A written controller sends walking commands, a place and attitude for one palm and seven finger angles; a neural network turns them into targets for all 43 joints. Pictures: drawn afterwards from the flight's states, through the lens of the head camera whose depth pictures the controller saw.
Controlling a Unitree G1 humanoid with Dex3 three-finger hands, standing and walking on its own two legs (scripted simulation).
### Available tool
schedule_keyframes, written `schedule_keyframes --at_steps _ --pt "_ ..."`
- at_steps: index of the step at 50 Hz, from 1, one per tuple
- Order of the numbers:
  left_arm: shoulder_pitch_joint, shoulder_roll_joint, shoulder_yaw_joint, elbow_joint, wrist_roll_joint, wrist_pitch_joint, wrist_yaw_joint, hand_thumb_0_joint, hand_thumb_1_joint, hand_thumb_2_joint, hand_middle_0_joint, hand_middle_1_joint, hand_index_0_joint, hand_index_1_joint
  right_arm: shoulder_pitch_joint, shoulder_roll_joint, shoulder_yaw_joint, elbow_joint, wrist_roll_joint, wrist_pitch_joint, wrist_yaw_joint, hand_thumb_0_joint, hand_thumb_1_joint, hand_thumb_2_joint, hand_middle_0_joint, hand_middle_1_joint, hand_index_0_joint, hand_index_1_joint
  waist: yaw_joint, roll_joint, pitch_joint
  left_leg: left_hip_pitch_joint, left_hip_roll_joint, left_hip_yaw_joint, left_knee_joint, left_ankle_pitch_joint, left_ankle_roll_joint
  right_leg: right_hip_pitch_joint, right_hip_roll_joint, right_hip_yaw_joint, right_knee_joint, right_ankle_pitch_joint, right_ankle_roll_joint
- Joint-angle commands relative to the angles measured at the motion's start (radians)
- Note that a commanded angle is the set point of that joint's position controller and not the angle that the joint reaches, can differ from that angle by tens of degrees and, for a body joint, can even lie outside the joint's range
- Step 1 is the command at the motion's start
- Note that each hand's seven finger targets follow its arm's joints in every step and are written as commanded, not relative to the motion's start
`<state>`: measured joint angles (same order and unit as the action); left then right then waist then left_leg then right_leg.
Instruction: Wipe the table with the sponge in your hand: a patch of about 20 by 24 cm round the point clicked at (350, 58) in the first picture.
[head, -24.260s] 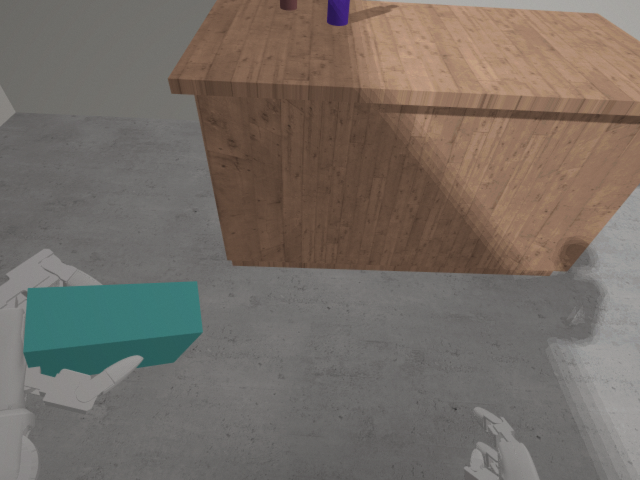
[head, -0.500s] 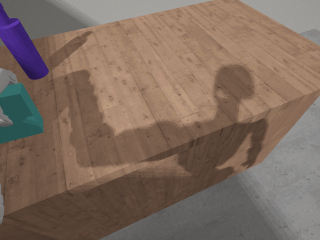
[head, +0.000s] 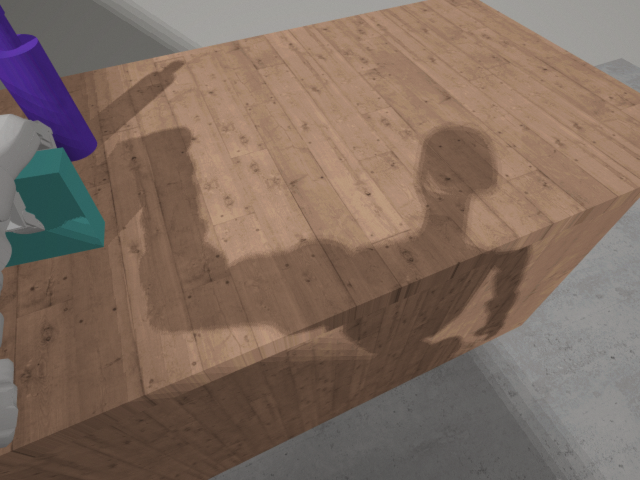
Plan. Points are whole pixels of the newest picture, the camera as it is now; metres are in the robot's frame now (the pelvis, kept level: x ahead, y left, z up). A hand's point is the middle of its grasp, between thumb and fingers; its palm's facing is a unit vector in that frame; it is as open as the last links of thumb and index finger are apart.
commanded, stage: slide across to the middle lane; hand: left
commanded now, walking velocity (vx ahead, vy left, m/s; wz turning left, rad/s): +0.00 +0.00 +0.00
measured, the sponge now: (39, 222) +0.39 +0.38 +0.10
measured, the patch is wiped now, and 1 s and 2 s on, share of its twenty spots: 0.50 0.65 0.75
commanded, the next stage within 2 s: wipe back along the middle lane in 0.42 s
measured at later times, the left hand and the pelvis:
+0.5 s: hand (75, 171) +0.42 +0.32 +0.16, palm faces -0.08 +0.00 -1.00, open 9.4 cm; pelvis +0.00 -0.01 +0.00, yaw +2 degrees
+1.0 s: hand (83, 197) +0.39 +0.30 +0.15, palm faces +0.00 -0.03 -1.00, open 9.4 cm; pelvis +0.02 -0.03 +0.00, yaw +1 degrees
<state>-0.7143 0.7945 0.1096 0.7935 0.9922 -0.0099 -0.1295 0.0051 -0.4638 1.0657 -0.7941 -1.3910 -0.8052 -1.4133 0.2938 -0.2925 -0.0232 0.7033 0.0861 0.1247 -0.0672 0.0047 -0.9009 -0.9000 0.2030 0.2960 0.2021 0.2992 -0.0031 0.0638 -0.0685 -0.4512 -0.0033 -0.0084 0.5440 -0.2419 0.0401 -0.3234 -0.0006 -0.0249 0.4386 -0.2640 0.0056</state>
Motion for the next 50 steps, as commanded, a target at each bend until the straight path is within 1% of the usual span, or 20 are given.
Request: schedule_keyframes --at_steps 1,3,6,8,11,12,16,24,25,27,30,32,34,38,39,42,43,44,47,50 --pt "-0.399 0.28 0.067 -0.233 -0.013 0.066 0.073 0.0 0.1 1.3 -1.2 -1.6 -1.2 -1.6 -0.056 -0.153 -0.042 -0.125 -0.001 -0.05 0.009 0.0 -0.9 -0.9 0.2 0.3 0.2 0.3 0.009 0.081 -0.313 0.341 0.007 -0.054 -0.057 0.358 0.015 -0.008 0.046 -0.033 -0.036 0.201 -0.08" --pt "-0.467 0.309 0.076 -0.267 0.003 0.098 0.088 0.0 0.1 1.3 -1.2 -1.6 -1.2 -1.6 -0.068 -0.154 -0.035 -0.127 -0.002 -0.063 0.01 0.0 -0.9 -0.9 0.2 0.3 0.2 0.3 0.014 0.096 -0.333 0.354 0.002 -0.055 -0.063 0.389 0.01 0.018 0.046 -0.033 -0.035 0.225 -0.086" --pt "-0.504 0.241 0.015 -0.251 0.019 0.153 0.094 0.0 0.1 1.3 -1.2 -1.6 -1.2 -1.6 -0.084 -0.146 -0.031 -0.123 0.001 -0.08 0.015 0.0 -0.9 -0.9 0.2 0.3 0.2 0.3 0.0 0.077 -0.33 0.363 0.003 -0.058 -0.069 0.356 0.005 0.007 0.045 -0.034 -0.04 0.198 -0.082" --pt "-0.486 0.245 0.02 -0.266 0.017 0.177 0.09 0.0 0.1 1.3 -1.2 -1.6 -1.2 -1.6 -0.09 -0.146 -0.027 -0.134 -0.003 -0.089 0.015 0.0 -0.9 -0.9 0.2 0.3 0.2 0.3 0.014 0.08 -0.371 0.382 -0.002 -0.059 -0.067 0.393 0.003 0.043 0.042 -0.03 -0.04 0.225 -0.086" --pt "-0.531 0.206 -0.024 -0.245 0.018 0.205 0.075 0.0 0.1 1.3 -1.2 -1.6 -1.2 -1.6 -0.102 -0.141 -0.02 -0.13 0.002 -0.098 0.012 0.0 -0.9 -0.9 0.2 0.3 0.2 0.3 -0.002 0.043 -0.347 0.376 -0.001 -0.056 -0.073 0.342 0.003 0.033 0.038 -0.032 -0.048 0.206 -0.078" --pt "-0.546 0.217 -0.014 -0.255 0.017 0.205 0.068 0.0 0.1 1.3 -1.2 -1.6 -1.2 -1.6 -0.11 -0.141 -0.014 -0.136 0.001 -0.105 0.01 0.0 -0.9 -0.9 0.2 0.3 0.2 0.3 0.005 0.059 -0.354 0.381 -0.003 -0.052 -0.073 0.366 0.004 0.044 0.037 -0.027 -0.049 0.23 -0.084" --pt "-0.587 0.144 -0.088 -0.246 0.029 0.218 0.052 0.0 0.1 1.3 -1.2 -1.6 -1.2 -1.6 -0.106 -0.132 -0.012 -0.133 0.0 -0.114 0.007 0.0 -0.9 -0.9 0.2 0.3 0.2 0.3 -0.008 0.056 -0.339 0.398 -0.001 -0.061 -0.078 0.34 -0.001 0.019 0.038 -0.035 -0.048 0.198 -0.081" --pt "-0.712 0.126 -0.115 -0.189 0.036 0.22 0.048 0.0 0.1 1.3 -1.2 -1.6 -1.2 -1.6 -0.077 -0.131 -0.005 -0.104 -0.003 -0.138 -0.004 0.0 -0.9 -0.9 0.2 0.3 0.2 0.3 -0.017 0.057 -0.347 0.396 -0.009 -0.044 -0.072 0.361 -0.001 0.039 0.032 -0.034 -0.042 0.248 -0.084" --pt "-0.699 0.143 -0.098 -0.18 0.042 0.223 0.05 0.0 0.1 1.3 -1.2 -1.6 -1.2 -1.6 -0.073 -0.132 -0.007 -0.104 -0.005 -0.137 -0.004 0.0 -0.9 -0.9 0.2 0.3 0.2 0.3 -0.012 0.055 -0.355 0.393 -0.01 -0.044 -0.074 0.353 -0.001 0.043 0.032 -0.033 -0.045 0.244 -0.084" --pt "-0.639 0.247 -0.002 -0.162 0.049 0.219 0.059 0.0 0.1 1.3 -1.2 -1.6 -1.2 -1.6 -0.075 -0.14 -0.005 -0.11 -0.012 -0.133 -0.005 0.0 -0.9 -0.9 0.2 0.3 0.2 0.3 0.016 0.05 -0.389 0.36 -0.018 -0.032 -0.071 0.395 0.002 0.118 0.028 -0.021 -0.043 0.321 -0.089" --pt "-0.522 0.202 -0.023 -0.128 0.053 0.231 0.055 0.0 0.1 1.3 -1.2 -1.6 -1.2 -1.6 -0.075 -0.141 -0.011 -0.113 -0.014 -0.113 0.004 0.0 -0.9 -0.9 0.2 0.3 0.2 0.3 0.014 -0.004 -0.395 0.337 -0.022 -0.009 -0.057 0.424 0.009 0.16 0.023 -0.02 -0.033 0.405 -0.076" --pt "-0.431 0.197 -0.009 -0.148 0.041 0.236 0.042 0.0 0.1 1.3 -1.2 -1.6 -1.2 -1.6 -0.094 -0.144 -0.011 -0.132 -0.011 -0.101 0.011 0.0 -0.9 -0.9 0.2 0.3 0.2 0.3 0.028 -0.005 -0.392 0.326 -0.02 -0.008 -0.058 0.465 0.011 0.184 0.022 -0.018 -0.029 0.45 -0.076" --pt "-0.38 0.146 -0.047 -0.204 0.027 0.241 0.03 0.0 0.1 1.3 -1.2 -1.6 -1.2 -1.6 -0.103 -0.143 -0.019 -0.144 -0.007 -0.091 0.017 0.0 -0.9 -0.9 0.2 0.3 0.2 0.3 0.018 -0.022 -0.385 0.339 -0.019 0.001 -0.049 0.461 0.021 0.179 0.021 -0.019 -0.027 0.463 -0.063" --pt "-0.296 0.222 0.041 -0.356 -0.004 0.224 0.025 0.0 0.1 1.3 -1.2 -1.6 -1.2 -1.6 -0.123 -0.146 -0.022 -0.168 -0.008 -0.079 0.02 0.0 -0.9 -0.9 0.2 0.3 0.2 0.3 0.034 -0.021 -0.402 0.34 -0.03 0.008 -0.03 0.517 0.037 0.24 0.018 -0.006 -0.014 0.575 -0.06" --pt "-0.263 0.183 0.019 -0.401 -0.009 0.226 0.025 0.0 0.1 1.3 -1.2 -1.6 -1.2 -1.6 -0.136 -0.136 -0.024 -0.176 -0.005 -0.079 0.022 0.0 -0.9 -0.9 0.2 0.3 0.2 0.3 0.032 -0.016 -0.402 0.354 -0.029 0.012 -0.021 0.546 0.038 0.233 0.016 -0.007 -0.006 0.592 -0.056" --pt "-0.137 0.159 0.037 -0.448 -0.027 0.255 0.029 0.0 0.1 1.3 -1.2 -1.6 -1.2 -1.6 -0.168 -0.135 -0.02 -0.185 -0.003 -0.074 0.034 0.0 -0.9 -0.9 0.2 0.3 0.2 0.3 0.049 -0.009 -0.333 0.339 -0.024 0.007 -0.024 0.549 0.035 0.205 0.017 -0.006 -0.01 0.568 -0.059" --pt "-0.135 0.126 0.008 -0.449 -0.032 0.268 0.028 0.0 0.1 1.3 -1.2 -1.6 -1.2 -1.6 -0.17 -0.139 -0.022 -0.181 -0.004 -0.07 0.033 0.0 -0.9 -0.9 0.2 0.3 0.2 0.3 0.036 -0.017 -0.306 0.334 -0.025 0.016 -0.022 0.519 0.036 0.191 0.017 -0.009 -0.012 0.562 -0.055" --pt "-0.119 0.154 0.037 -0.461 -0.036 0.28 0.033 0.0 0.1 1.3 -1.2 -1.6 -1.2 -1.6 -0.174 -0.141 -0.023 -0.175 -0.001 -0.068 0.035 0.0 -0.9 -0.9 0.2 0.3 0.2 0.3 0.042 -0.025 -0.305 0.325 -0.024 0.014 -0.026 0.501 0.033 0.195 0.017 -0.011 -0.008 0.552 -0.052" --pt "-0.127 0.155 0.033 -0.49 -0.041 0.312 0.035 0.0 0.1 1.3 -1.2 -1.6 -1.2 -1.6 -0.214 -0.14 -0.013 -0.18 0.002 -0.066 0.033 0.0 -0.9 -0.9 0.2 0.3 0.2 0.3 0.044 -0.033 -0.279 0.309 -0.03 0.017 -0.037 0.442 0.029 0.19 0.019 -0.009 -0.014 0.516 -0.055" --pt "-0.163 0.087 -0.053 -0.476 -0.017 0.345 0.026 0.0 0.1 1.3 -1.2 -1.6 -1.2 -1.6 -0.227 -0.133 -0.008 -0.181 0.005 -0.064 0.028 0.0 -0.9 -0.9 0.2 0.3 0.2 0.3 0.027 -0.022 -0.262 0.314 -0.035 0.014 -0.043 0.391 0.026 0.158 0.02 -0.016 -0.018 0.456 -0.055"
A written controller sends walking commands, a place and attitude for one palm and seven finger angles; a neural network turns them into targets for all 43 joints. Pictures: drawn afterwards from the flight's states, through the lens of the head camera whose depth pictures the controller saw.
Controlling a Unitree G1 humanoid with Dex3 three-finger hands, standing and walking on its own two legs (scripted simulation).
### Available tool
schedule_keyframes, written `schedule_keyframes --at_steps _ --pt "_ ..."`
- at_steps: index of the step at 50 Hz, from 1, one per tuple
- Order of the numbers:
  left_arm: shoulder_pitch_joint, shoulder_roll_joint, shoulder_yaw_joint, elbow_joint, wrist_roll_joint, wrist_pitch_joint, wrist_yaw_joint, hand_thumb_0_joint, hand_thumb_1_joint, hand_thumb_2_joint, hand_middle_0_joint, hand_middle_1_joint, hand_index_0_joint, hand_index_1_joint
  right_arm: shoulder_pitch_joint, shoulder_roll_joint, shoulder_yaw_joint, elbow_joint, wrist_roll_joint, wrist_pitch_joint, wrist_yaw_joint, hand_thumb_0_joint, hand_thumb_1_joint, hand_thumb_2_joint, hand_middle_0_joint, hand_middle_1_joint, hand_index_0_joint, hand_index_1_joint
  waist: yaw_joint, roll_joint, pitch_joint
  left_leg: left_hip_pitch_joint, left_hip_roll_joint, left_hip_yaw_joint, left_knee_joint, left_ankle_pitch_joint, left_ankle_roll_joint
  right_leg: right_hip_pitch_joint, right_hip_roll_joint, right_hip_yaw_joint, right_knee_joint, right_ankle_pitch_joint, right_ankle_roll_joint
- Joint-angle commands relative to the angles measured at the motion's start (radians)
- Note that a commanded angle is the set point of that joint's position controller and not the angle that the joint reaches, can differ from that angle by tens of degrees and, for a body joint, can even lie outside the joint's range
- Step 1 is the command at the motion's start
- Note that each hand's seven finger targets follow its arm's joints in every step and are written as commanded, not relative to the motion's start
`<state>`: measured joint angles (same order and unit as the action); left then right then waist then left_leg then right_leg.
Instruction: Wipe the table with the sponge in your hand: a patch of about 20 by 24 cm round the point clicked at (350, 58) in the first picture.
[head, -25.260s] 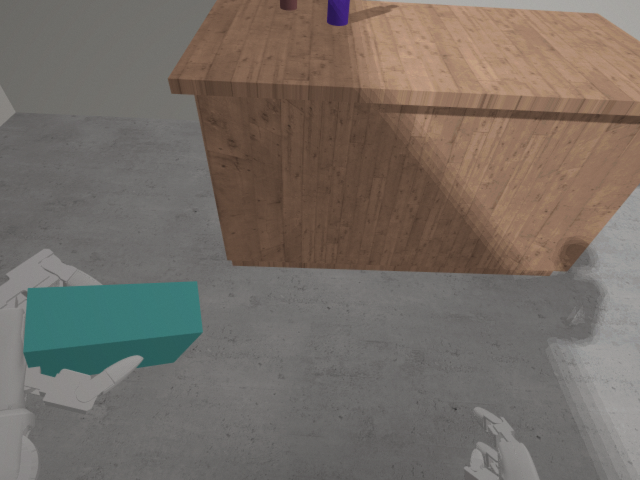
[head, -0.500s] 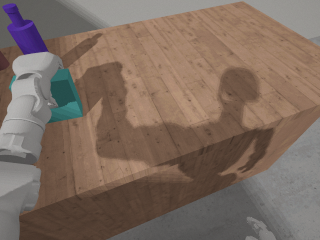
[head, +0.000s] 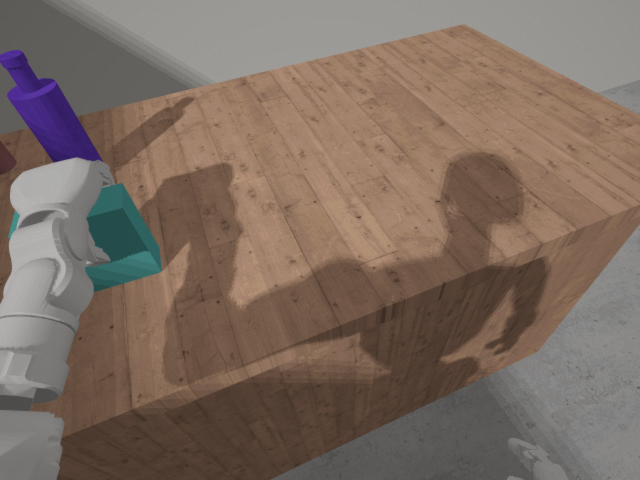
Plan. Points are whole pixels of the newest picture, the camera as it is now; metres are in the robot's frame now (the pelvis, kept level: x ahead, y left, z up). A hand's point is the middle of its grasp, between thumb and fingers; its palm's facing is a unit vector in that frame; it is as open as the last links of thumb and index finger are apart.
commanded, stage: wipe back along the middle lane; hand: left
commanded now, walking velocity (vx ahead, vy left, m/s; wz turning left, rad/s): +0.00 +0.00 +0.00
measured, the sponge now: (102, 254) +0.37 +0.33 +0.09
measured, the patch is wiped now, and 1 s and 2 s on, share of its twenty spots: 0.65 0.75 0.75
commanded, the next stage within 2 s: slide across to the third lane in 1.14 s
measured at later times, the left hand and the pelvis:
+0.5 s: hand (83, 243) +0.34 +0.31 +0.15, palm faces +0.01 +0.00 -1.00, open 9.5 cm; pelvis -0.02 +0.00 +0.00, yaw +1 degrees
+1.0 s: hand (94, 274) +0.30 +0.27 +0.15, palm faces +0.12 -0.05 -0.99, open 9.4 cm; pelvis -0.01 +0.00 +0.00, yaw +0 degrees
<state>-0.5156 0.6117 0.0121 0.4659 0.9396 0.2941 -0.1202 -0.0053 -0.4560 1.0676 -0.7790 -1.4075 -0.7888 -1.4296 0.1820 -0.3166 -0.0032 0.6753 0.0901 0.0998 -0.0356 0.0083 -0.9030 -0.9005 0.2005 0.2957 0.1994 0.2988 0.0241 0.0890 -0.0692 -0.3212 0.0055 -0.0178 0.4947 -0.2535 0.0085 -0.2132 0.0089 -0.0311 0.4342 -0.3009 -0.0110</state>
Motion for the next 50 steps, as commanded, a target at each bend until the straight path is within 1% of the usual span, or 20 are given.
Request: schedule_keyframes --at_steps 1,4,9,11,12,15,17,20,21,25,27,28,37,38,40,42,43,47,48,50 --pt "-0.337 0.27 0.054 -0.132 0.034 0.048 0.014 0.0 0.1 1.3 -1.2 -1.6 -1.2 -1.6 -0.12 -0.108 -0.029 -0.151 0.003 -0.039 -0.004 0.0 -0.9 -0.9 0.2 0.3 0.2 0.3 0.005 -0.062 -0.244 0.184 -0.04 0.016 0.001 0.389 0.057 0.038 0.013 -0.015 -0.015 0.463 -0.04" --pt "-0.388 0.219 -0.014 -0.143 0.042 0.049 -0.007 0.0 0.1 1.3 -1.2 -1.6 -1.2 -1.6 -0.14 -0.099 -0.021 -0.159 0.007 -0.043 -0.012 0.0 -0.9 -0.9 0.2 0.3 0.2 0.3 -0.012 -0.05 -0.235 0.197 -0.043 0.013 -0.006 0.329 0.055 0.009 0.013 -0.016 -0.026 0.392 -0.041" --pt "-0.37 0.149 -0.069 -0.151 0.047 0.034 -0.022 0.0 0.1 1.3 -1.2 -1.6 -1.2 -1.6 -0.153 -0.085 -0.013 -0.175 0.005 -0.05 -0.018 0.0 -0.9 -0.9 0.2 0.3 0.2 0.3 -0.01 -0.051 -0.236 0.221 -0.038 -0.001 -0.013 0.293 0.052 -0.014 0.015 -0.021 -0.031 0.318 -0.049" --pt "-0.369 0.148 -0.066 -0.119 0.05 0.032 -0.021 0.0 0.1 1.3 -1.2 -1.6 -1.2 -1.6 -0.16 -0.087 -0.01 -0.165 0.005 -0.046 -0.02 0.0 -0.9 -0.9 0.2 0.3 0.2 0.3 -0.011 -0.059 -0.203 0.209 -0.033 -0.003 -0.021 0.265 0.047 -0.029 0.015 -0.024 -0.036 0.288 -0.05" --pt "-0.343 0.174 -0.027 -0.134 0.042 0.027 -0.018 0.0 0.1 1.3 -1.2 -1.6 -1.2 -1.6 -0.17 -0.086 -0.008 -0.175 0.005 -0.051 -0.019 0.0 -0.9 -0.9 0.2 0.3 0.2 0.3 0.006 -0.046 -0.208 0.206 -0.031 -0.008 -0.025 0.268 0.047 -0.016 0.017 -0.019 -0.038 0.289 -0.057" --pt "-0.33 0.145 -0.047 -0.116 0.038 0.031 -0.008 0.0 0.1 1.3 -1.2 -1.6 -1.2 -1.6 -0.175 -0.083 -0.004 -0.173 0.004 -0.049 -0.019 0.0 -0.9 -0.9 0.2 0.3 0.2 0.3 0.007 -0.055 -0.184 0.19 -0.031 -0.007 -0.035 0.228 0.042 -0.029 0.016 -0.028 -0.043 0.236 -0.052" --pt "-0.288 0.194 0.005 -0.123 0.037 0.032 0.002 0.0 0.1 1.3 -1.2 -1.6 -1.2 -1.6 -0.186 -0.087 0.0 -0.18 0.002 -0.05 -0.02 0.0 -0.9 -0.9 0.2 0.3 0.2 0.3 0.026 -0.053 -0.185 0.173 -0.029 -0.013 -0.045 0.215 0.041 -0.012 0.017 -0.021 -0.047 0.216 -0.056" --pt "-0.281 0.094 -0.076 -0.129 0.032 0.046 0.009 0.0 0.1 1.3 -1.2 -1.6 -1.2 -1.6 -0.185 -0.079 -0.002 -0.179 0.004 -0.052 -0.017 0.0 -0.9 -0.9 0.2 0.3 0.2 0.3 0.012 -0.05 -0.166 0.178 -0.029 -0.011 -0.046 0.197 0.039 -0.035 0.02 -0.032 -0.047 0.189 -0.052" --pt "-0.262 0.119 -0.053 -0.115 0.033 0.053 0.012 0.0 0.1 1.3 -1.2 -1.6 -1.2 -1.6 -0.183 -0.083 -0.003 -0.172 0.004 -0.05 -0.016 0.0 -0.9 -0.9 0.2 0.3 0.2 0.3 0.018 -0.058 -0.169 0.173 -0.028 -0.013 -0.048 0.189 0.038 -0.032 0.019 -0.03 -0.048 0.181 -0.051" --pt "-0.219 0.106 -0.053 -0.157 0.013 0.066 0.016 0.0 0.1 1.3 -1.2 -1.6 -1.2 -1.6 -0.189 -0.084 -0.005 -0.18 0.004 -0.055 -0.014 0.0 -0.9 -0.9 0.2 0.3 0.2 0.3 0.025 -0.076 -0.195 0.177 -0.031 -0.01 -0.04 0.219 0.04 0.001 0.02 -0.029 -0.04 0.225 -0.05" --pt "-0.193 0.137 -0.018 -0.182 0.004 0.071 0.014 0.0 0.1 1.3 -1.2 -1.6 -1.2 -1.6 -0.206 -0.086 -0.003 -0.184 0.005 -0.057 -0.014 0.0 -0.9 -0.9 0.2 0.3 0.2 0.3 0.036 -0.089 -0.191 0.169 -0.028 -0.014 -0.046 0.213 0.041 0.007 0.021 -0.023 -0.043 0.22 -0.05" --pt "-0.178 0.092 -0.056 -0.197 -0.003 0.075 0.014 0.0 0.1 1.3 -1.2 -1.6 -1.2 -1.6 -0.2 -0.083 -0.004 -0.189 0.005 -0.058 -0.012 0.0 -0.9 -0.9 0.2 0.3 0.2 0.3 0.031 -0.089 -0.195 0.171 -0.032 -0.01 -0.043 0.218 0.043 0.015 0.022 -0.029 -0.037 0.23 -0.047" --pt "-0.008 0.042 -0.058 -0.399 -0.045 0.123 0.004 0.0 0.1 1.3 -1.2 -1.6 -1.2 -1.6 -0.254 -0.071 -0.001 -0.218 0.01 -0.062 0.011 0.0 -0.9 -0.9 0.2 0.3 0.2 0.3 0.052 -0.094 -0.192 0.187 -0.026 -0.008 -0.023 0.303 0.042 0.038 0.022 -0.028 -0.011 0.338 -0.046" --pt "0.032 -0.002 -0.092 -0.421 -0.048 0.131 0.005 0.0 0.1 1.3 -1.2 -1.6 -1.2 -1.6 -0.255 -0.068 -0.003 -0.222 0.008 -0.063 0.014 0.0 -0.9 -0.9 0.2 0.3 0.2 0.3 0.051 -0.091 -0.188 0.187 -0.028 -0.002 -0.021 0.302 0.043 0.035 0.023 -0.036 -0.007 0.332 -0.041" --pt "0.093 -0.017 -0.094 -0.47 -0.054 0.148 0.006 0.0 0.1 1.3 -1.2 -1.6 -1.2 -1.6 -0.27 -0.064 -0.001 -0.228 0.009 -0.061 0.021 0.0 -0.9 -0.9 0.2 0.3 0.2 0.3 0.059 -0.1 -0.182 0.187 -0.025 -0.005 -0.022 0.312 0.04 0.036 0.023 -0.039 -0.003 0.34 -0.04" --pt "0.104 0.029 -0.051 -0.511 -0.049 0.17 0.013 0.0 0.1 1.3 -1.2 -1.6 -1.2 -1.6 -0.299 -0.066 0.004 -0.231 0.007 -0.057 0.021 0.0 -0.9 -0.9 0.2 0.3 0.2 0.3 0.071 -0.094 -0.177 0.186 -0.024 -0.001 -0.018 0.325 0.037 0.045 0.023 -0.027 0.002 0.364 -0.045" --pt "0.127 -0.012 -0.08 -0.525 -0.05 0.182 0.015 0.0 0.1 1.3 -1.2 -1.6 -1.2 -1.6 -0.293 -0.059 0.004 -0.234 0.006 -0.058 0.023 0.0 -0.9 -0.9 0.2 0.3 0.2 0.3 0.066 -0.103 -0.179 0.18 -0.027 0.005 -0.01 0.338 0.038 0.05 0.023 -0.034 0.011 0.382 -0.04" --pt "0.168 0.061 -0.013 -0.56 -0.04 0.236 0.018 0.0 0.1 1.3 -1.2 -1.6 -1.2 -1.6 -0.342 -0.064 0.013 -0.228 0.004 -0.043 0.02 0.0 -0.9 -0.9 0.2 0.3 0.2 0.3 0.079 -0.136 -0.159 0.166 -0.025 0.014 -0.007 0.339 0.031 0.059 0.022 -0.018 0.018 0.422 -0.041" --pt "0.176 0.005 -0.059 -0.592 -0.042 0.246 0.016 0.0 0.1 1.3 -1.2 -1.6 -1.2 -1.6 -0.339 -0.052 0.018 -0.243 0.005 -0.044 0.021 0.0 -0.9 -0.9 0.2 0.3 0.2 0.3 0.078 -0.132 -0.181 0.17 -0.031 0.019 -0.001 0.357 0.032 0.07 0.018 -0.027 0.026 0.436 -0.037" --pt "0.212 0.001 -0.067 -0.597 -0.04 0.261 0.011 0.0 0.1 1.3 -1.2 -1.6 -1.2 -1.6 -0.354 -0.052 0.021 -0.234 0.007 -0.037 0.02 0.0 -0.9 -0.9 0.2 0.3 0.2 0.3 0.073 -0.125 -0.165 0.173 -0.027 0.021 -0.001 0.343 0.029 0.057 0.019 -0.022 0.023 0.426 -0.034"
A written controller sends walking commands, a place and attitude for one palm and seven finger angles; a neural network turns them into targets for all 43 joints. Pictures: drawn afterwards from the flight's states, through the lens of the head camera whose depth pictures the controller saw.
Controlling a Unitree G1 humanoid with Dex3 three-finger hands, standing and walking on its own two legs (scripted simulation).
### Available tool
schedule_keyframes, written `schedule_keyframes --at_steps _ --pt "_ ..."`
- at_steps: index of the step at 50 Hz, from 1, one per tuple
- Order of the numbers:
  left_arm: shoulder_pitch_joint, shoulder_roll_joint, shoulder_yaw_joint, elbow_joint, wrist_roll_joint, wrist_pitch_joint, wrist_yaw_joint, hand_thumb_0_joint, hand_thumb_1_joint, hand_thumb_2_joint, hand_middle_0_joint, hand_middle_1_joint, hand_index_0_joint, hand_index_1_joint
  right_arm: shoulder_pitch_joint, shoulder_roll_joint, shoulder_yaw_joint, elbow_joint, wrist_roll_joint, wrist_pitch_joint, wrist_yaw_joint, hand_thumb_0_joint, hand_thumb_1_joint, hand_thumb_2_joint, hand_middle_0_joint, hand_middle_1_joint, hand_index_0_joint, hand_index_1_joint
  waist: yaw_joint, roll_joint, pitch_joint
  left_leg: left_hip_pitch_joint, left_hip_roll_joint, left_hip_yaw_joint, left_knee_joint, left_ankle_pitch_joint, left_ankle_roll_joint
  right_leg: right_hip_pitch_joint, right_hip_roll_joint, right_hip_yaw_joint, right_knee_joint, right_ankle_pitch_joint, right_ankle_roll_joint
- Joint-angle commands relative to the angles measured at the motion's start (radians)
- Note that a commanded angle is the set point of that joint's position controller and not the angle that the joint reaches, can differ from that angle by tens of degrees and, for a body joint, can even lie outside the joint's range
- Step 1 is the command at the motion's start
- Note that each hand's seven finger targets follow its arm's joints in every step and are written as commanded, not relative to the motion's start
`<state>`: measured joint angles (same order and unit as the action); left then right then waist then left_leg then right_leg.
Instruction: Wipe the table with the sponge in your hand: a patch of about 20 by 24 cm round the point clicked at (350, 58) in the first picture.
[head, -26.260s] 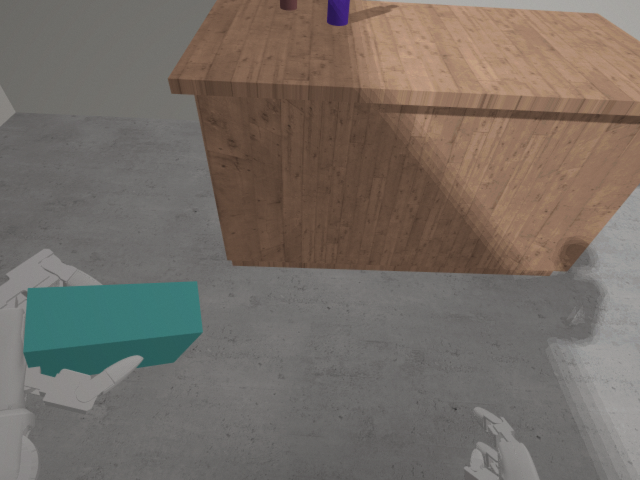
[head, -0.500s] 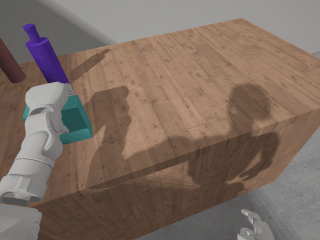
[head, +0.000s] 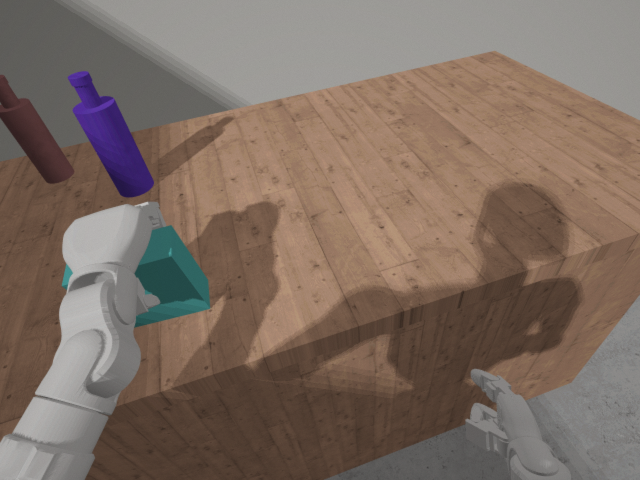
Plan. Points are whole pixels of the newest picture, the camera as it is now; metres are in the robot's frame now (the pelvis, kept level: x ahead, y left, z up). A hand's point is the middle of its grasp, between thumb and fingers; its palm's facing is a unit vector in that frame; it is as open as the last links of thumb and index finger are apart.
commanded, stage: wipe back along the middle lane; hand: left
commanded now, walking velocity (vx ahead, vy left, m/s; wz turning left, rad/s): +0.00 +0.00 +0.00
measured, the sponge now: (152, 291) +0.31 +0.27 +0.09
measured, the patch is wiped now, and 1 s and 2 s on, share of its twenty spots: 0.75 0.75 0.80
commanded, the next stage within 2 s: slide across to the third lane in 0.14 s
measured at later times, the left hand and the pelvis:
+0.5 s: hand (138, 283) +0.28 +0.25 +0.15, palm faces +0.08 -0.05 -1.00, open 9.4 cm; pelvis -0.02 -0.02 +0.00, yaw +0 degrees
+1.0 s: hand (210, 255) +0.32 +0.17 +0.16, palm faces +0.14 -0.12 -0.98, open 9.4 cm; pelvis -0.03 -0.03 +0.00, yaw -1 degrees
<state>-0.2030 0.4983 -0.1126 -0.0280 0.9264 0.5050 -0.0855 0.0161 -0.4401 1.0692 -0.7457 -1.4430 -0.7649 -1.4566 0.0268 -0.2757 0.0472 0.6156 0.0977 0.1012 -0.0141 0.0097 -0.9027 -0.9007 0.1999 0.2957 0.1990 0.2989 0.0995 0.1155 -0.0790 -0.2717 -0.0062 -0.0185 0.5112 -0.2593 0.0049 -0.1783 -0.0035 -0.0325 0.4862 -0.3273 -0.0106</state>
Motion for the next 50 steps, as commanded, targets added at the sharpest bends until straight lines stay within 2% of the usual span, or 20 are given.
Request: schedule_keyframes --at_steps 1,2,5,7,10,12,13,17,20,22,25,32,37,38,42,43,46,47,48,50 --pt "-0.108 0.121 0.058 -0.121 -0.027 0.059 -0.027 0.0 0.1 1.3 -1.2 -1.6 -1.2 -1.6 -0.203 -0.089 -0.027 -0.179 -0.001 -0.037 -0.002 0.0 -0.9 -0.9 0.2 0.3 0.2 0.3 0.002 -0.145 -0.158 0.124 -0.018 0.02 -0.017 0.343 0.034 0.021 0.029 -0.02 -0.029 0.448 -0.034" --pt "-0.116 0.167 0.09 -0.127 -0.02 0.068 -0.029 0.0 0.1 1.3 -1.2 -1.6 -1.2 -1.6 -0.222 -0.094 -0.022 -0.177 -0.002 -0.038 -0.005 0.0 -0.9 -0.9 0.2 0.3 0.2 0.3 0.005 -0.134 -0.143 0.122 -0.017 0.02 -0.014 0.329 0.032 0.011 0.034 -0.002 -0.031 0.443 -0.041" --pt "-0.062 0.121 0.051 -0.142 -0.026 0.077 -0.046 0.0 0.1 1.3 -1.2 -1.6 -1.2 -1.6 -0.219 -0.084 -0.016 -0.185 -0.001 -0.037 -0.007 0.0 -0.9 -0.9 0.2 0.3 0.2 0.3 0.002 -0.146 -0.157 0.12 -0.02 0.022 -0.007 0.342 0.033 0.023 0.029 -0.011 -0.023 0.463 -0.033" --pt "-0.077 0.185 0.096 -0.145 -0.02 0.082 -0.05 0.0 0.1 1.3 -1.2 -1.6 -1.2 -1.6 -0.236 -0.091 -0.014 -0.177 -0.004 -0.036 -0.013 0.0 -0.9 -0.9 0.2 0.3 0.2 0.3 0.004 -0.138 -0.134 0.115 -0.018 0.022 -0.005 0.309 0.032 0.006 0.035 0.012 -0.028 0.438 -0.038" --pt "-0.051 0.123 0.042 -0.155 -0.021 0.078 -0.064 0.0 0.1 1.3 -1.2 -1.6 -1.2 -1.6 -0.225 -0.081 -0.01 -0.184 -0.001 -0.039 -0.014 0.0 -0.9 -0.9 0.2 0.3 0.2 0.3 -0.003 -0.117 -0.143 0.116 -0.02 0.023 -0.001 0.315 0.033 0.007 0.03 -0.003 -0.022 0.435 -0.033" --pt "-0.028 0.205 0.11 -0.167 -0.015 0.075 -0.065 0.0 0.1 1.3 -1.2 -1.6 -1.2 -1.6 -0.237 -0.089 -0.009 -0.182 -0.005 -0.045 -0.014 0.0 -0.9 -0.9 0.2 0.3 0.2 0.3 0.013 -0.114 -0.144 0.112 -0.02 0.019 0.004 0.309 0.033 0.009 0.033 0.019 -0.019 0.439 -0.04" --pt "-0.076 0.139 0.047 -0.195 -0.016 0.073 -0.07 0.0 0.1 1.3 -1.2 -1.6 -1.2 -1.6 -0.23 -0.079 -0.007 -0.192 -0.004 -0.046 -0.017 0.0 -0.9 -0.9 0.2 0.3 0.2 0.3 -0.002 -0.117 -0.167 0.114 -0.024 0.027 0.01 0.313 0.036 0.016 0.027 0.007 -0.014 0.444 -0.033" --pt "-0.18 0.197 0.084 -0.181 -0.016 0.06 -0.062 0.0 0.1 1.3 -1.2 -1.6 -1.2 -1.6 -0.243 -0.083 -0.009 -0.182 -0.006 -0.059 -0.03 0.0 -0.9 -0.9 0.2 0.3 0.2 0.3 -0.004 -0.11 -0.127 0.117 -0.018 0.015 -0.011 0.236 0.035 -0.027 0.032 0.022 -0.042 0.336 -0.039" --pt "-0.234 0.107 0.0 -0.149 -0.02 0.039 -0.059 0.0 0.1 1.3 -1.2 -1.6 -1.2 -1.6 -0.223 -0.072 -0.011 -0.174 -0.003 -0.081 -0.035 0.0 -0.9 -0.9 0.2 0.3 0.2 0.3 -0.017 -0.105 -0.115 0.121 -0.02 0.009 -0.021 0.211 0.037 -0.045 0.029 0.001 -0.05 0.284 -0.036" --pt "-0.301 0.156 0.026 -0.183 -0.009 0.021 -0.051 0.0 0.1 1.3 -1.2 -1.6 -1.2 -1.6 -0.239 -0.073 -0.009 -0.179 -0.004 -0.099 -0.04 0.0 -0.9 -0.9 0.2 0.3 0.2 0.3 -0.006 -0.093 -0.146 0.14 -0.02 0.003 -0.025 0.199 0.036 -0.04 0.031 0.018 -0.053 0.256 -0.045" --pt "-0.295 0.089 -0.019 -0.162 -0.027 -0.006 -0.042 0.0 0.1 1.3 -1.2 -1.6 -1.2 -1.6 -0.22 -0.066 -0.014 -0.171 -0.006 -0.119 -0.04 0.0 -0.9 -0.9 0.2 0.3 0.2 0.3 -0.008 -0.113 -0.158 0.143 -0.025 0.004 -0.032 0.195 0.037 -0.032 0.027 0.003 -0.06 0.245 -0.038" --pt "-0.473 0.15 0.035 -0.118 -0.02 -0.001 0.029 0.0 0.1 1.3 -1.2 -1.6 -1.2 -1.6 -0.247 -0.066 -0.013 -0.14 -0.006 -0.148 -0.042 0.0 -0.9 -0.9 0.2 0.3 0.2 0.3 0.016 -0.111 -0.151 0.149 -0.025 0.005 -0.065 0.139 0.022 -0.038 0.031 0.015 -0.082 0.144 -0.048" --pt "-0.558 0.129 0.009 -0.079 -0.006 0.025 0.057 0.0 0.1 1.3 -1.2 -1.6 -1.2 -1.6 -0.262 -0.065 -0.013 -0.126 -0.004 -0.15 -0.042 0.0 -0.9 -0.9 0.2 0.3 0.2 0.3 0.017 -0.092 -0.171 0.163 -0.027 0.015 -0.08 0.141 0.015 -0.027 0.032 0.02 -0.093 0.131 -0.052" --pt "-0.569 0.059 -0.05 -0.096 -0.014 0.027 0.057 0.0 0.1 1.3 -1.2 -1.6 -1.2 -1.6 -0.262 -0.053 -0.012 -0.137 -0.003 -0.153 -0.041 0.0 -0.9 -0.9 0.2 0.3 0.2 0.3 0.01 -0.091 -0.188 0.167 -0.029 0.019 -0.077 0.152 0.018 -0.017 0.028 0.007 -0.086 0.14 -0.049" --pt "-0.592 0.093 -0.034 -0.07 0.005 0.046 0.059 0.0 0.1 1.3 -1.2 -1.6 -1.2 -1.6 -0.265 -0.06 -0.014 -0.128 -0.004 -0.142 -0.036 0.0 -0.9 -0.9 0.2 0.3 0.2 0.3 0.01 -0.103 -0.196 0.179 -0.024 0.02 -0.079 0.163 0.015 -0.011 0.03 0.022 -0.094 0.158 -0.052" --pt "-0.592 0.035 -0.082 -0.076 -0.002 0.049 0.058 0.0 0.1 1.3 -1.2 -1.6 -1.2 -1.6 -0.27 -0.051 -0.012 -0.135 -0.002 -0.143 -0.034 0.0 -0.9 -0.9 0.2 0.3 0.2 0.3 0.004 -0.099 -0.192 0.177 -0.026 0.027 -0.074 0.173 0.018 -0.011 0.027 0.012 -0.089 0.171 -0.05" --pt "-0.595 0.063 -0.051 -0.045 -0.005 0.065 0.061 0.0 0.1 1.3 -1.2 -1.6 -1.2 -1.6 -0.268 -0.056 -0.012 -0.123 -0.005 -0.13 -0.03 0.0 -0.9 -0.9 0.2 0.3 0.2 0.3 0.008 -0.128 -0.202 0.176 -0.025 0.031 -0.068 0.21 0.019 0.011 0.024 0.017 -0.086 0.252 -0.047" --pt "-0.572 0.126 0.011 -0.042 -0.002 0.074 0.067 0.0 0.1 1.3 -1.2 -1.6 -1.2 -1.6 -0.271 -0.063 -0.014 -0.124 -0.007 -0.125 -0.031 0.0 -0.9 -0.9 0.2 0.3 0.2 0.3 0.022 -0.134 -0.213 0.175 -0.022 0.032 -0.069 0.218 0.017 0.029 0.026 0.03 -0.086 0.264 -0.05" --pt "-0.582 0.064 -0.043 -0.057 -0.002 0.077 0.065 0.0 0.1 1.3 -1.2 -1.6 -1.2 -1.6 -0.277 -0.055 -0.01 -0.132 -0.005 -0.122 -0.029 0.0 -0.9 -0.9 0.2 0.3 0.2 0.3 0.012 -0.133 -0.226 0.174 -0.026 0.039 -0.066 0.24 0.018 0.041 0.022 0.019 -0.073 0.297 -0.048" --pt "-0.553 0.079 -0.024 -0.038 -0.009 0.089 0.063 0.0 0.1 1.3 -1.2 -1.6 -1.2 -1.6 -0.275 -0.06 -0.011 -0.125 -0.007 -0.111 -0.026 0.0 -0.9 -0.9 0.2 0.3 0.2 0.3 0.011 -0.149 -0.222 0.175 -0.022 0.045 -0.058 0.269 0.02 0.049 0.02 0.022 -0.072 0.361 -0.044"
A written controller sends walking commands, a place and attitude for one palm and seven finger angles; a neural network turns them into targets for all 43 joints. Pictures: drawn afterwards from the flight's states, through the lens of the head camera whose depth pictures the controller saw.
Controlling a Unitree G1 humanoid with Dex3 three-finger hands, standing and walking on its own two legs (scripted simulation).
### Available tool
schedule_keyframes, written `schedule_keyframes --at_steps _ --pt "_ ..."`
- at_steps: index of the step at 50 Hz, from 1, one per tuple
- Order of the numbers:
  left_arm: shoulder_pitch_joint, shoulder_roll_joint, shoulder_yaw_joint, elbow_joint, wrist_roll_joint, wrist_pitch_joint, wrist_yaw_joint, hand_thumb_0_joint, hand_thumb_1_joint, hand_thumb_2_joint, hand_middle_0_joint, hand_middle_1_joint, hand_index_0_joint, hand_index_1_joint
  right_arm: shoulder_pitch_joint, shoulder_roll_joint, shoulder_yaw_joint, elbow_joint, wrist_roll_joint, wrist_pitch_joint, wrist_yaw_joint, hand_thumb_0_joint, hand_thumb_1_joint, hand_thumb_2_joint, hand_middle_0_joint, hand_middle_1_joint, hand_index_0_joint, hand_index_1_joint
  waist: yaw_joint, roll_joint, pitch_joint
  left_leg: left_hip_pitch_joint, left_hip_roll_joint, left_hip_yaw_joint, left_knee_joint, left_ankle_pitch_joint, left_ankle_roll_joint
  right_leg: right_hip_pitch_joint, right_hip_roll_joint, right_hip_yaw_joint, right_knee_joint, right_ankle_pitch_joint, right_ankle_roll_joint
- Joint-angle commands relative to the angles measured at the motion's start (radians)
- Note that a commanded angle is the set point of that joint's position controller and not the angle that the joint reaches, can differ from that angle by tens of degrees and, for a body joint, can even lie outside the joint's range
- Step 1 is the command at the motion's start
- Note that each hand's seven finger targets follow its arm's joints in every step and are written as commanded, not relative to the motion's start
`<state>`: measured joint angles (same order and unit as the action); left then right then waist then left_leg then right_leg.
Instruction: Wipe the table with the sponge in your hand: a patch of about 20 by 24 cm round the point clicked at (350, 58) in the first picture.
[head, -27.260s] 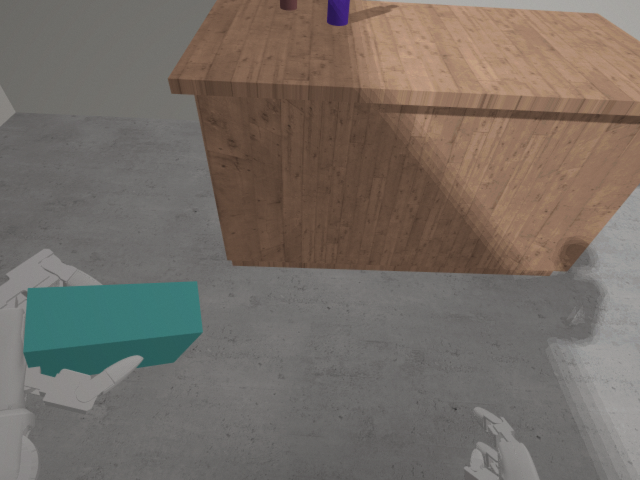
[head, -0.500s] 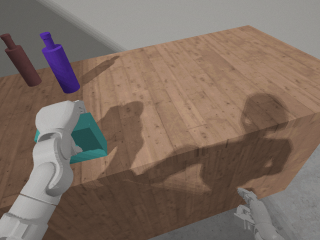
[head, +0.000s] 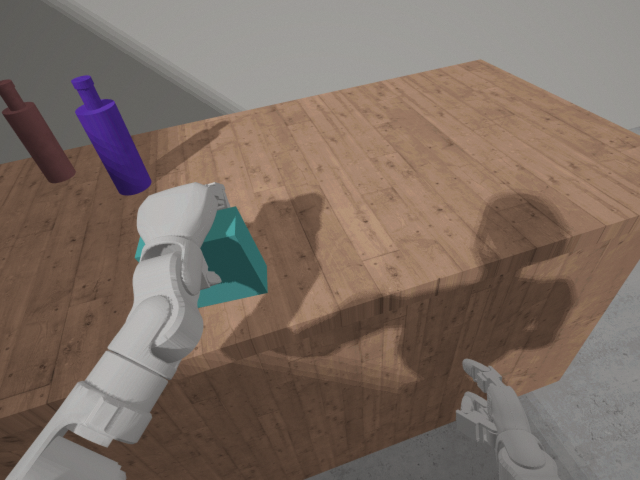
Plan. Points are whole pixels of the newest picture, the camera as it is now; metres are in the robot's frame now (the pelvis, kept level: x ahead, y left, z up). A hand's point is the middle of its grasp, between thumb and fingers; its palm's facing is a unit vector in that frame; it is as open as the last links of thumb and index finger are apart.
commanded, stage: wipe forward along the third lane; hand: left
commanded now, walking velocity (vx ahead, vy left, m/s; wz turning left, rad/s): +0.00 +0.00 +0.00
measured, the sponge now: (214, 271) +0.34 +0.20 +0.10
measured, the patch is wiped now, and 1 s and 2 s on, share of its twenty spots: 0.75 0.80 0.90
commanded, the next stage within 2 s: wipe back along the third lane in 1.60 s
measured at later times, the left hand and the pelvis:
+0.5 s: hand (189, 232) +0.37 +0.23 +0.15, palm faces +0.01 -0.04 -1.00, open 9.4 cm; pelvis +0.01 -0.01 +0.00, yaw +0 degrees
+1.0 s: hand (191, 208) +0.42 +0.26 +0.15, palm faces -0.03 -0.02 -1.00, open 9.4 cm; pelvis +0.01 +0.00 +0.00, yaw +0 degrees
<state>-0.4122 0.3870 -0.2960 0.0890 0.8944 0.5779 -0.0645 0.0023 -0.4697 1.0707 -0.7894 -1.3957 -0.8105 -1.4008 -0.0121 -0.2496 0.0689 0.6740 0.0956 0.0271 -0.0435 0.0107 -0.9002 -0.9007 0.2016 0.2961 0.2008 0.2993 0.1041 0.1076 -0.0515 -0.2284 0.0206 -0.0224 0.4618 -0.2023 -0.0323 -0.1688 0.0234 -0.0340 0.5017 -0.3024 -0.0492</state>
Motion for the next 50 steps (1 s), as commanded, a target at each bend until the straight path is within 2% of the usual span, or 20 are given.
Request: schedule_keyframes --at_steps 1,2,4,7,10,12,14,16,17,19,22,25,27,30,32,34,40,42,47,50 --pt "-0.344 0.218 0.184 -0.136 0.029 0.026 0.042 0.0 0.1 1.3 -1.2 -1.6 -1.2 -1.6 -0.236 -0.09 -0.035 -0.178 -0.006 -0.027 0.002 0.0 -0.9 -0.9 0.2 0.3 0.2 0.3 0.009 -0.147 -0.246 0.126 -0.049 0.055 -0.004 0.215 0.058 0.042 -0.007 0.029 -0.087 0.352 -0.003" --pt "-0.326 0.263 0.223 -0.124 0.033 0.035 0.042 0.0 0.1 1.3 -1.2 -1.6 -1.2 -1.6 -0.238 -0.097 -0.034 -0.178 -0.007 -0.019 -0.001 0.0 -0.9 -0.9 0.2 0.3 0.2 0.3 0.015 -0.134 -0.23 0.119 -0.049 0.053 -0.009 0.207 0.055 0.041 -0.004 0.042 -0.096 0.339 -0.005" --pt "-0.348 0.221 0.18 -0.103 0.04 0.044 0.032 0.0 0.1 1.3 -1.2 -1.6 -1.2 -1.6 -0.233 -0.094 -0.032 -0.177 -0.004 -0.012 -0.002 0.0 -0.9 -0.9 0.2 0.3 0.2 0.3 0.0 -0.144 -0.227 0.115 -0.05 0.063 -0.004 0.214 0.058 0.039 -0.009 0.034 -0.087 0.365 -0.001" --pt "-0.342 0.272 0.21 -0.096 0.057 0.057 0.016 0.0 0.1 1.3 -1.2 -1.6 -1.2 -1.6 -0.237 -0.104 -0.034 -0.181 -0.004 -0.001 -0.004 0.0 -0.9 -0.9 0.2 0.3 0.2 0.3 0.004 -0.099 -0.235 0.117 -0.053 0.056 -0.002 0.223 0.059 0.044 -0.008 0.047 -0.085 0.381 -0.005" --pt "-0.36 0.205 0.138 -0.063 0.07 0.064 -0.011 0.0 0.1 1.3 -1.2 -1.6 -1.2 -1.6 -0.227 -0.101 -0.036 -0.181 0.0 0.002 -0.002 0.0 -0.9 -0.9 0.2 0.3 0.2 0.3 -0.018 -0.105 -0.232 0.115 -0.054 0.059 0.012 0.235 0.065 0.032 -0.012 0.033 -0.074 0.414 -0.002" --pt "-0.342 0.244 0.167 -0.065 0.074 0.065 -0.028 0.0 0.1 1.3 -1.2 -1.6 -1.2 -1.6 -0.224 -0.107 -0.039 -0.189 -0.001 0.002 -0.001 0.0 -0.9 -0.9 0.2 0.3 0.2 0.3 -0.01 -0.108 -0.248 0.117 -0.058 0.054 0.018 0.242 0.07 0.046 -0.012 0.046 -0.071 0.44 -0.002" --pt "-0.387 0.206 0.116 -0.021 0.085 0.063 -0.047 0.0 0.1 1.3 -1.2 -1.6 -1.2 -1.6 -0.212 -0.105 -0.037 -0.181 0.002 0.002 -0.003 0.0 -0.9 -0.9 0.2 0.3 0.2 0.3 -0.028 -0.115 -0.234 0.104 -0.059 0.055 0.018 0.222 0.073 0.028 -0.015 0.034 -0.069 0.416 0.002" --pt "-0.422 0.245 0.146 0.026 0.081 0.042 -0.056 0.0 0.1 1.3 -1.2 -1.6 -1.2 -1.6 -0.19 -0.111 -0.041 -0.17 0.0 -0.001 -0.009 0.0 -0.9 -0.9 0.2 0.3 0.2 0.3 -0.035 -0.157 -0.229 0.094 -0.058 0.052 0.019 0.204 0.076 0.025 -0.017 0.038 -0.076 0.412 0.007" --pt "-0.425 0.309 0.201 0.034 0.083 0.027 -0.054 0.0 0.1 1.3 -1.2 -1.6 -1.2 -1.6 -0.184 -0.118 -0.042 -0.169 -0.002 -0.003 -0.013 0.0 -0.9 -0.9 0.2 0.3 0.2 0.3 -0.028 -0.137 -0.232 0.095 -0.055 0.048 0.013 0.194 0.074 0.029 -0.016 0.049 -0.082 0.391 0.004" --pt "-0.446 0.254 0.165 0.063 0.074 -0.009 -0.054 0.0 0.1 1.3 -1.2 -1.6 -1.2 -1.6 -0.163 -0.11 -0.042 -0.168 -0.002 -0.014 -0.018 0.0 -0.9 -0.9 0.2 0.3 0.2 0.3 -0.036 -0.164 -0.236 0.092 -0.06 0.051 0.014 0.192 0.077 0.027 -0.018 0.033 -0.079 0.391 0.008" --pt "-0.44 0.28 0.201 0.081 0.069 -0.056 -0.045 0.0 0.1 1.3 -1.2 -1.6 -1.2 -1.6 -0.137 -0.115 -0.047 -0.163 -0.005 -0.019 -0.02 0.0 -0.9 -0.9 0.2 0.3 0.2 0.3 -0.032 -0.14 -0.251 0.098 -0.056 0.047 0.009 0.194 0.074 0.03 -0.016 0.038 -0.084 0.393 0.004" --pt "-0.45 0.236 0.169 0.16 0.072 -0.079 -0.034 0.0 0.1 1.3 -1.2 -1.6 -1.2 -1.6 -0.114 -0.115 -0.051 -0.147 -0.004 -0.019 -0.02 0.0 -0.9 -0.9 0.2 0.3 0.2 0.3 -0.046 -0.15 -0.205 0.076 -0.055 0.051 0.005 0.168 0.073 -0.004 -0.015 0.027 -0.095 0.357 0.009" --pt "-0.493 0.261 0.185 0.183 0.078 -0.089 -0.025 0.0 0.1 1.3 -1.2 -1.6 -1.2 -1.6 -0.1 -0.122 -0.053 -0.144 -0.002 -0.021 -0.022 0.0 -0.9 -0.9 0.2 0.3 0.2 0.3 -0.048 -0.142 -0.2 0.077 -0.053 0.045 -0.004 0.149 0.072 -0.022 -0.012 0.03 -0.105 0.316 0.005" --pt "-0.52 0.228 0.159 0.237 0.079 -0.099 -0.012 0.0 0.1 1.3 -1.2 -1.6 -1.2 -1.6 -0.069 -0.123 -0.06 -0.134 -0.003 -0.023 -0.02 0.0 -0.9 -0.9 0.2 0.3 0.2 0.3 -0.059 -0.145 -0.215 0.068 -0.057 0.047 0.002 0.153 0.074 -0.018 -0.014 0.023 -0.1 0.334 0.009" --pt "-0.52 0.292 0.21 0.288 0.09 -0.099 -0.004 0.0 0.1 1.3 -1.2 -1.6 -1.2 -1.6 -0.06 -0.132 -0.062 -0.124 -0.005 -0.02 -0.024 0.0 -0.9 -0.9 0.2 0.3 0.2 0.3 -0.05 -0.156 -0.214 0.061 -0.054 0.045 -0.002 0.147 0.073 -0.016 -0.013 0.031 -0.107 0.325 0.007" --pt "-0.575 0.263 0.176 0.346 0.094 -0.105 -0.002 0.0 0.1 1.3 -1.2 -1.6 -1.2 -1.6 -0.035 -0.13 -0.063 -0.111 -0.001 -0.02 -0.024 0.0 -0.9 -0.9 0.2 0.3 0.2 0.3 -0.069 -0.167 -0.206 0.045 -0.054 0.046 -0.001 0.126 0.073 -0.034 -0.013 0.024 -0.106 0.298 0.011" --pt "-0.629 0.23 0.14 0.458 0.116 -0.128 -0.001 0.0 0.1 1.3 -1.2 -1.6 -1.2 -1.6 0.011 -0.136 -0.073 -0.102 0.0 -0.011 -0.023 0.0 -0.9 -0.9 0.2 0.3 0.2 0.3 -0.088 -0.153 -0.198 0.033 -0.051 0.039 0.001 0.108 0.077 -0.07 -0.01 0.013 -0.106 0.264 0.007" --pt "-0.644 0.281 0.184 0.495 0.117 -0.139 0.0 0.0 0.1 1.3 -1.2 -1.6 -1.2 -1.6 0.028 -0.144 -0.075 -0.099 -0.001 -0.006 -0.022 0.0 -0.9 -0.9 0.2 0.3 0.2 0.3 -0.083 -0.145 -0.209 0.022 -0.048 0.035 -0.006 0.101 0.074 -0.065 -0.01 0.017 -0.108 0.255 0.005" --pt "-0.639 0.249 0.175 0.533 0.123 -0.17 0.015 0.0 0.1 1.3 -1.2 -1.6 -1.2 -1.6 0.055 -0.143 -0.084 -0.107 -0.003 0.005 -0.015 0.0 -0.9 -0.9 0.2 0.3 0.2 0.3 -0.081 -0.132 -0.248 0.017 -0.046 0.031 0.004 0.137 0.074 -0.054 -0.006 0.01 -0.093 0.299 -0.001" --pt "-0.686 0.217 0.144 0.544 0.12 -0.176 0.028 0.0 0.1 1.3 -1.2 -1.6 -1.2 -1.6 0.07 -0.144 -0.089 -0.102 -0.002 0.009 -0.012 0.0 -0.9 -0.9 0.2 0.3 0.2 0.3 -0.097 -0.138 -0.241 0.016 -0.046 0.036 0.011 0.124 0.078 -0.073 -0.005 0.008 -0.092 0.286 0.004"
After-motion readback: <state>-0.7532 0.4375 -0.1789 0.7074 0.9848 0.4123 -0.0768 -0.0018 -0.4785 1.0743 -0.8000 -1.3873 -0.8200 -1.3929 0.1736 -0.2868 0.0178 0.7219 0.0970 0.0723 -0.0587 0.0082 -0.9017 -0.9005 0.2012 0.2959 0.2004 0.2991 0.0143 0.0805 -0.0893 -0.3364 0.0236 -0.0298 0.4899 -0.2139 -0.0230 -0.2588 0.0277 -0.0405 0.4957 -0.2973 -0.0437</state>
